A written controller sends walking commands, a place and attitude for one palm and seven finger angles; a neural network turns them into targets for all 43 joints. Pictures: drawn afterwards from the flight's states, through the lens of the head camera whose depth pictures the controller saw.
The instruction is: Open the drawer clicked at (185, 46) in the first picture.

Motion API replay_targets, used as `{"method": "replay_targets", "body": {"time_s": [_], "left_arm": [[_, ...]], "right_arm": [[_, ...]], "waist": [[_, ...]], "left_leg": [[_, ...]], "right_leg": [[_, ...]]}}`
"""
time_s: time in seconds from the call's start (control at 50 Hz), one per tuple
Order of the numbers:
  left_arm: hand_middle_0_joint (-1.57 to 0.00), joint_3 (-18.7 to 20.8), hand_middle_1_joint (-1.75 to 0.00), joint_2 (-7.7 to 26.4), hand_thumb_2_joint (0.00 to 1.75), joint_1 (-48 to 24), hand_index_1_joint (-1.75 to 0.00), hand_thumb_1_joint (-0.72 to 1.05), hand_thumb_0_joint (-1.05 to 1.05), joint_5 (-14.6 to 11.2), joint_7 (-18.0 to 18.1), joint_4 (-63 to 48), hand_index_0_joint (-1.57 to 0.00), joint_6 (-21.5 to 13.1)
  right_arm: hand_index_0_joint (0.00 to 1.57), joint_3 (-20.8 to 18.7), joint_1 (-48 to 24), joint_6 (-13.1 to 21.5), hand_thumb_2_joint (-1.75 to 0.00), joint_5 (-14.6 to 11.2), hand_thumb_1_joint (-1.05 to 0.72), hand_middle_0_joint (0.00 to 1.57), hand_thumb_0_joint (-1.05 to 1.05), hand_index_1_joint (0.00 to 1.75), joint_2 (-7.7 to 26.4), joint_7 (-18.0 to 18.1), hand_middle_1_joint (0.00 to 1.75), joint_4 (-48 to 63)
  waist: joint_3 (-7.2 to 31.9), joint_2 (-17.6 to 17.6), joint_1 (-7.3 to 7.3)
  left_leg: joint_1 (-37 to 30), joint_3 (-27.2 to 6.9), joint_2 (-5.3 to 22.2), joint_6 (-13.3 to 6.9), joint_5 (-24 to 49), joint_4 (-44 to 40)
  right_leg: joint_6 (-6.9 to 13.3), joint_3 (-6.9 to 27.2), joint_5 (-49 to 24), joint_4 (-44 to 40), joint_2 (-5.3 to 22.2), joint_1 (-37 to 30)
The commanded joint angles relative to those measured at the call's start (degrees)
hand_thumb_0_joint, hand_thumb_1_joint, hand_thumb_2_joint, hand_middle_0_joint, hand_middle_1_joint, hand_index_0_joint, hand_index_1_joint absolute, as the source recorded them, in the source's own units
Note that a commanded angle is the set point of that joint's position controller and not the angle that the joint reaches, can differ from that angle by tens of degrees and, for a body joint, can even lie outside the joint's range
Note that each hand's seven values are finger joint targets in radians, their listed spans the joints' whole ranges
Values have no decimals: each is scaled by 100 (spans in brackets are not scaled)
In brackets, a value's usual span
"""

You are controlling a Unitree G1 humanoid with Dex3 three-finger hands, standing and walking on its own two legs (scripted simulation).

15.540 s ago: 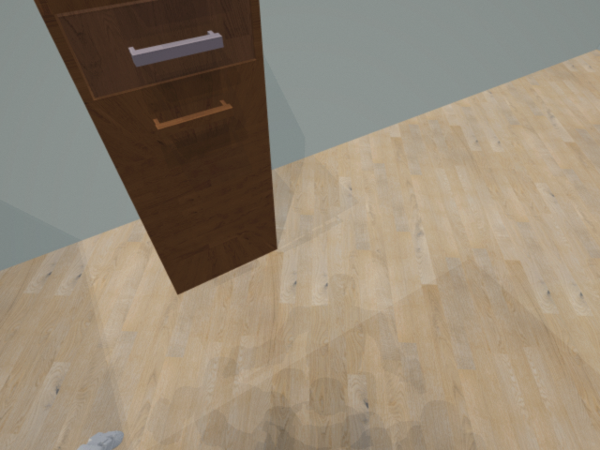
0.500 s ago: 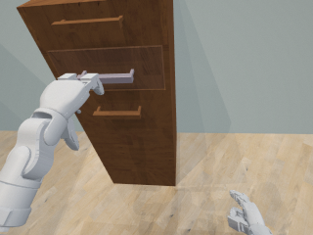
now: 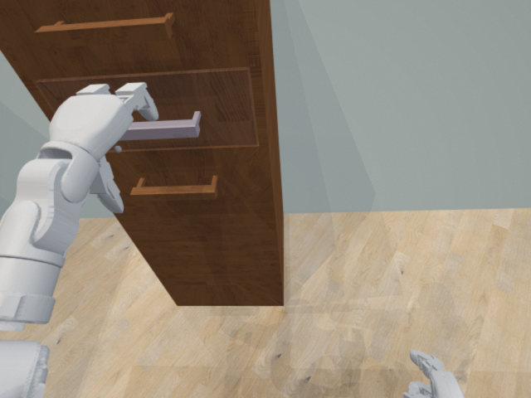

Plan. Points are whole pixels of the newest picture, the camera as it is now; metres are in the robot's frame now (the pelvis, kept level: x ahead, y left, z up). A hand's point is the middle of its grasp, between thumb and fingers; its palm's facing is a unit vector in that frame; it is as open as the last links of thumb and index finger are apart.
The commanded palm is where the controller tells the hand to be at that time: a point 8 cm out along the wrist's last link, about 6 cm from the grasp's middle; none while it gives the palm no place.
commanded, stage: move the hooked fingers above the handle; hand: left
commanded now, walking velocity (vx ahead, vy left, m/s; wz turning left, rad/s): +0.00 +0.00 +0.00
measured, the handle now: (150, 124) +0.55 +0.27 +0.13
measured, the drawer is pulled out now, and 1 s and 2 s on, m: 0.00 0.00 0.00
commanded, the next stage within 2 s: none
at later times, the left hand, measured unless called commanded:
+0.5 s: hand (115, 122) +0.44 +0.26 +0.21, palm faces +0.16 -0.01 -0.99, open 13.8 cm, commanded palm +0.41 +0.26 +0.25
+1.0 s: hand (162, 102) +0.51 +0.21 +0.20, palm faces +0.12 -0.03 -0.99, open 13.7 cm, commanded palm +0.46 +0.27 +0.25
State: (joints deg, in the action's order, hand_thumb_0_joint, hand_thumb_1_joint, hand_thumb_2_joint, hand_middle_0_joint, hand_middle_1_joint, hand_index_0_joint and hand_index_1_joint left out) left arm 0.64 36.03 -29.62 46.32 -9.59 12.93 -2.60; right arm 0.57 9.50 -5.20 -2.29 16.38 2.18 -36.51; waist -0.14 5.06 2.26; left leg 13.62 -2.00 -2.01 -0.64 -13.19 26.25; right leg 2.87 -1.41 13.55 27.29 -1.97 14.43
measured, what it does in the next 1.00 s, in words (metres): stands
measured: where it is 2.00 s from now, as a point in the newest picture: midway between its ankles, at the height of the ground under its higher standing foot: outside the picture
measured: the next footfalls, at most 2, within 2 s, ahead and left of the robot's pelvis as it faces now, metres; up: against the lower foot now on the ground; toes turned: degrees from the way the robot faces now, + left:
none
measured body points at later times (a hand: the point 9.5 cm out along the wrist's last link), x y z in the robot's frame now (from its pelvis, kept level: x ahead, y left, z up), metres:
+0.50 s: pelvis +0.02 +0.02 +0.00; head +0.04 -0.01 +0.45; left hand +0.43 +0.26 +0.26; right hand +0.20 -0.20 -0.12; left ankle +0.01 +0.12 -0.74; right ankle +0.01 -0.09 -0.74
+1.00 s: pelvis +0.03 +0.02 +0.00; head +0.07 -0.01 +0.45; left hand +0.50 +0.21 +0.26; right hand +0.12 -0.23 -0.15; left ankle +0.01 +0.12 -0.74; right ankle +0.01 -0.09 -0.74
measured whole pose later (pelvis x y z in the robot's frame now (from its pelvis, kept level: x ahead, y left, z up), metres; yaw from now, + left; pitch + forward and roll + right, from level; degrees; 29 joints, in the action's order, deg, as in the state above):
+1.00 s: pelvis +0.03 +0.02 +0.00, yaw -2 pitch +8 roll +0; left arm -4.8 31.2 -51.6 53.6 -2.7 38.3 0.9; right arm 1.0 13.0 -10.6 -2.8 15.7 1.1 -39.4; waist 3.0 4.8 -0.3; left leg 18.5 0.6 -2.8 -2.5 -14.0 24.8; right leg 1.0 1.3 13.7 25.9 -1.2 20.0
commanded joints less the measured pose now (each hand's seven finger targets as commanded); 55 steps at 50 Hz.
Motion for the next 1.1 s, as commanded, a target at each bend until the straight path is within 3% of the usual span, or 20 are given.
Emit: {"method": "replay_targets", "body": {"time_s": [0.0, 0.08, 0.14, 0.2, 0.22, 0.24, 0.32, 0.34, 0.42, 0.5, 0.54, 0.6, 0.66, 0.72, 0.74, 0.8, 0.86, 0.92, 0.96, 1.08], "left_arm": [[-30, 908, -120, 1643, 30, -2305, -120, -50, 0, 278, 522, -264, -30, 645], [-30, 55, -120, 1069, 30, -2068, -120, -50, 0, 397, 56, -270, -30, 1099], [-30, -293, -120, 824, 30, -2465, -120, -50, 0, 344, -268, -1013, -30, 960], [-30, 181, -120, 1293, 30, -2712, -120, -50, 0, 282, -243, -1708, -30, 543], [-30, 167, -120, 1229, 30, -2835, -120, -50, 0, 235, -183, -1844, -30, 426], [-30, 559, -120, 1605, 30, -3037, -120, -50, 0, 205, -46, -1753, -30, 320], [-30, 888, -120, 1622, 30, -3324, -120, -50, 0, 256, 538, -691, -30, 361], [-30, 1138, -120, 1894, 30, -3424, -120, -50, 0, 304, 685, -472, -30, 437], [-30, 318, -120, 1292, 30, -3603, -120, -50, 0, 653, 829, 658, -30, 1026], [-30, -519, -120, 814, 30, -3703, -120, -50, 0, 835, 297, 1101, -30, 1431], [-30, -1077, -120, 259, 30, -4030, -120, -50, 0, 767, -68, 703, -30, 1329], [-30, -1120, -120, 276, 30, -4377, -120, -50, 0, 565, -400, 88, -30, 864], [-30, -642, -120, 717, 30, -4760, -120, -50, 0, 423, -304, 74, -30, 311], [-30, 98, -120, 1289, 30, -4988, -120, -50, 0, 408, 164, 439, -30, -31], [-30, 587, -120, 1781, 30, -5063, -120, -50, 0, 406, 379, 484, -30, -97], [-30, 942, -120, 1997, 30, -5017, -120, -50, 0, 599, 984, 1048, -30, 30], [-30, 724, -120, 1895, 30, -4672, -120, -50, 0, 820, 1251, 1970, -30, 539], [-30, 352, -120, 1702, 30, -4206, -120, -50, 0, 1002, 963, 2418, -30, 1061], [-30, 764, -120, 2282, 30, -4066, -120, -50, 0, 1032, 822, 2286, -30, 1103], [-30, 535, -120, 2106, 30, -3463, -120, -50, 0, 864, 248, 2158, -30, 971]], "right_arm": [[20, -140, -749, 145, -90, -22, -90, 20, 0, 30, 578, -95, 30, 872], [20, -156, -799, 35, -90, -116, -90, 20, 0, 30, 659, -114, 30, 1043], [20, -170, -817, 41, -90, -118, -90, 20, 0, 30, 631, -82, 30, 1170], [20, -178, -726, 103, -90, -55, -90, 20, 0, 30, 563, -46, 30, 1135], [20, -158, -722, 127, -90, -30, -90, 20, 0, 30, 520, -32, 30, 1142], [20, -164, -623, 134, -90, -10, -90, 20, 0, 30, 554, -19, 30, 1015], [20, -107, -534, 79, -90, -20, -90, 20, 0, 30, 488, -70, 30, 720], [20, -113, -540, 49, -90, -20, -90, 20, 0, 30, 521, -88, 30, 672], [20, -75, -562, -75, -90, -54, -90, 20, 0, 30, 513, -134, 30, 571], [20, -106, -473, -193, -90, -134, -90, 20, 0, 30, 622, -89, 30, 733], [20, -160, -427, -178, -90, -146, -90, 20, 0, 30, 612, -57, 30, 879], [20, -189, -274, -97, -90, -107, -90, 20, 0, 30, 612, 16, 30, 902], [20, -194, -53, -32, -90, -83, -90, 20, 0, 30, 587, 84, 30, 772], [20, -215, 186, -29, -90, -60, -90, 20, 0, 30, 571, 82, 30, 646], [20, -217, 213, -16, -90, -25, -90, 20, 0, 30, 615, 68, 30, 628], [20, -192, 261, -34, -90, 41, -90, 20, 0, 30, 478, 1, 30, 527], [20, -171, 158, -147, -90, 6, -90, 20, 0, 30, 549, -71, 30, 401], [20, -180, 141, -295, -90, -31, -90, 20, 0, 30, 676, -122, 30, 470], [20, -151, -3, -402, -90, -47, -90, 20, 0, 30, 725, -61, 30, 536], [20, -165, -127, -472, -90, -160, -90, 20, 0, 30, 762, 140, 30, 827]], "waist": [[1802, -256, 258], [1908, -678, 75], [2201, -807, -85], [2410, -464, -12], [2437, -292, 12], [2312, -314, 4], [1787, -151, 130], [1809, -150, 205], [1869, -247, 98], [2182, -624, -167], [2415, -745, -378], [2566, -429, -463], [2292, -192, -436], [2260, -43, -233], [2424, -31, -89], [2793, -87, 123], [2676, -321, 127], [2725, -569, 102], [2954, -893, 211], [2147, -1251, 0]], "left_leg": [[140, 221, -75, -73, 1440, -243], [-22, 237, -44, -168, 1350, -211], [-393, 158, -71, -246, 1548, -152], [-806, 22, -73, -253, 1979, -88], [-895, 8, -92, -247, 2119, -59], [-818, 3, -58, -205, 2128, -64], [-474, -31, 1, -18, 2191, -215], [-364, 9, -3, 13, 2130, -251], [-279, 87, 45, 74, 1952, -333], [-385, 95, 48, -57, 1793, -283], [-724, 30, 36, -138, 1997, -159], [-1170, -89, 3, -211, 2349, 12], [-1147, -157, 33, -166, 2438, 60], [-953, -206, 40, -7, 2749, 34], [-790, -185, 13, 39, 2872, 35], [-486, -68, 39, 101, 3349, 51], [-49, 151, 64, 73, 3044, -51], [112, 253, 93, -30, 2741, -149], [268, 343, 71, -121, 2573, -178], [439, 384, 51, -279, 1637, -247]], "right_leg": [[-57, 219, -1322, -288, 282, -1081], [-111, 246, -1411, -293, 303, -1011], [-121, 187, -1570, -255, 243, -918], [-88, 159, -1654, -188, 190, -798], [-72, 166, -1693, -177, 183, -764], [-49, 132, -1630, -217, 155, -716], [31, -15, -1377, -230, 108, -518], [51, -7, -1308, -253, 100, -638], [40, -31, -1146, -252, 130, -532], [-13, 44, -1286, -295, 194, -582], [-35, 53, -1443, -264, 187, -464], [-57, 102, -1509, -198, 178, -179], [-9, 66, -1382, -203, 117, 78], [55, -19, -1416, -128, 52, 40], [80, -20, -1507, -91, 35, -198], [74, -6, -1987, 43, 51, -699], [43, 44, -2190, 18, 98, -984], [-18, 91, -2236, -24, 139, -1110], [-66, 217, -2473, -23, 207, -1615], [-173, 256, -2096, -164, 253, -1336]]}}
